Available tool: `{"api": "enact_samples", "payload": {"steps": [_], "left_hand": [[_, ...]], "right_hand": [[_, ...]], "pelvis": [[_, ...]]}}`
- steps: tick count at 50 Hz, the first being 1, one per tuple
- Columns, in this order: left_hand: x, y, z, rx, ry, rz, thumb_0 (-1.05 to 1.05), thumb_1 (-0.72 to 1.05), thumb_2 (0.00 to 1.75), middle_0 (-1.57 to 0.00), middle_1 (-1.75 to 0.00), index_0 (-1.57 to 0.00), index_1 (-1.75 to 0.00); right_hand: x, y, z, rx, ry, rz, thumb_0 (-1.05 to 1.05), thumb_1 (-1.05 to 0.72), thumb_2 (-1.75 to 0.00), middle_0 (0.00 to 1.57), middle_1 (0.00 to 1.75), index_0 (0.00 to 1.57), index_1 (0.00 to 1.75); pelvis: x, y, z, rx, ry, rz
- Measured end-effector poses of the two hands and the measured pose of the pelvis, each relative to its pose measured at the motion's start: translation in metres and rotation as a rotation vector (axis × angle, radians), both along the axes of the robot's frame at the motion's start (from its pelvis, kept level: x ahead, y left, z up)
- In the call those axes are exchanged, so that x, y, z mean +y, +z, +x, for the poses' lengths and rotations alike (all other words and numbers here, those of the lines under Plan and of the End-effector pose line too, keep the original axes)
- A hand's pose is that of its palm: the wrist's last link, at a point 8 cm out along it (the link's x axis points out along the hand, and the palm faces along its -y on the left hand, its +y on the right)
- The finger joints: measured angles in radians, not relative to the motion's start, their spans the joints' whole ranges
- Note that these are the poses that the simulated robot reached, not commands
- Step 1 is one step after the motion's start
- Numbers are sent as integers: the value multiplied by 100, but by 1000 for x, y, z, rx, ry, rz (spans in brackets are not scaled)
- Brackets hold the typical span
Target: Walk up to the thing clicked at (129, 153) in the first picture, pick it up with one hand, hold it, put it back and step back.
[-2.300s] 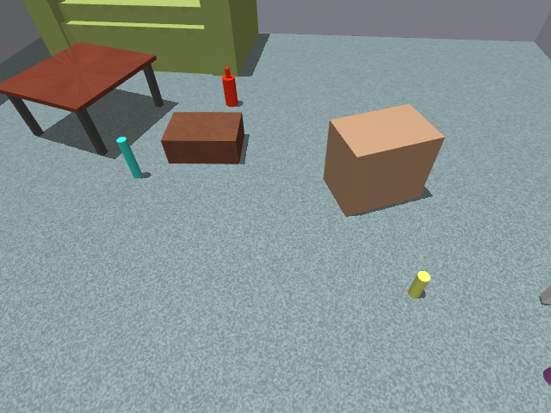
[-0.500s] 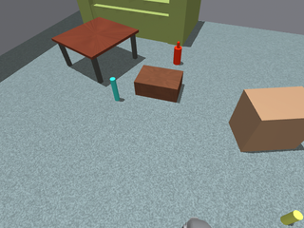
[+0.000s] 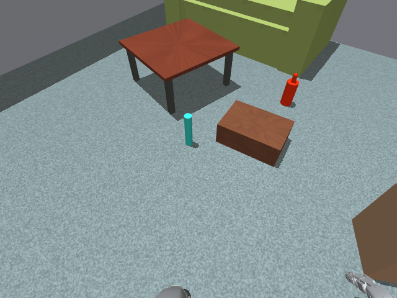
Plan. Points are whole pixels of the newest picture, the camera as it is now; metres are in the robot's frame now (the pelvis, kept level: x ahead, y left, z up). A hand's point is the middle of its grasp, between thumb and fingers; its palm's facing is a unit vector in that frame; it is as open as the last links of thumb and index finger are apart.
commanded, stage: walk up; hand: left
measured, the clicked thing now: (188, 130) +1.12 +0.18 -0.63
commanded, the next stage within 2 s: none
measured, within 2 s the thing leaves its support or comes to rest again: neither
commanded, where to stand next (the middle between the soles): +0.78 -0.03 m, yaw -1 degrees
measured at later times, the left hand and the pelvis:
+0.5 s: hand (126, 210) +0.33 +0.25 -0.12, palm faces -0.07 -0.92 -0.39, open 7.4 cm; pelvis +0.22 -0.03 +0.00, yaw +0 degrees
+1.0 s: hand (129, 183) +0.43 +0.27 -0.15, palm faces -0.02 -0.94 -0.35, open 7.4 cm; pelvis +0.42 -0.01 +0.00, yaw +1 degrees
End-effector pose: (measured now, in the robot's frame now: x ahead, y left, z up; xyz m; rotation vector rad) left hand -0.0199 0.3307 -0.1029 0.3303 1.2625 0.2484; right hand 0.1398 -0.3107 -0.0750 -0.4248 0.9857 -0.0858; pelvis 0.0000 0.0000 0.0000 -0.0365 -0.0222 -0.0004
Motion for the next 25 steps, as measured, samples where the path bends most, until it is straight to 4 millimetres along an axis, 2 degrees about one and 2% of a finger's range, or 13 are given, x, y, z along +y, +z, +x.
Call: {"api": "enact_samples", "payload": {"steps": [2,4,7,11,19,22,25], "left_hand": [[6,-11,22,16,13,-5,1,90,90,-20,-30,-21,-30],[6,-13,50,13,5,-18,1,90,90,-20,-30,-20,-30],[4,-9,96,-29,-28,-40,1,90,90,-20,-30,-20,-30],[1,1,155,-83,-71,-59,1,90,90,-20,-30,-20,-30],[-15,17,262,-117,-137,-40,1,90,90,-20,-30,-20,-30],[-27,21,306,-143,-154,-18,1,90,90,-20,-30,-20,-30],[-41,21,346,-192,-160,11,1,90,90,-20,-30,-20,-30]], "right_hand": [[9,-1,26,-29,10,-13,0,-91,-90,21,30,20,30],[16,2,41,-53,-12,-4,0,-91,-90,21,30,20,30],[23,10,51,-49,-49,4,0,-90,-90,21,30,21,30],[22,13,56,-4,-75,2,0,-90,-90,21,30,21,30],[-7,0,60,118,-163,4,0,-90,-90,21,30,21,30],[-24,-13,71,162,-192,8,0,-90,-90,21,30,21,30],[-42,-31,91,197,-201,6,1,-90,-90,21,30,21,30]], "pelvis": [[8,-6,20,-7,8,22],[13,-4,37,-10,16,18],[15,5,64,-15,11,28],[15,14,97,-17,6,38],[-1,17,166,-10,2,57],[-14,10,196,-7,-1,66],[-29,0,224,-13,4,43]]}}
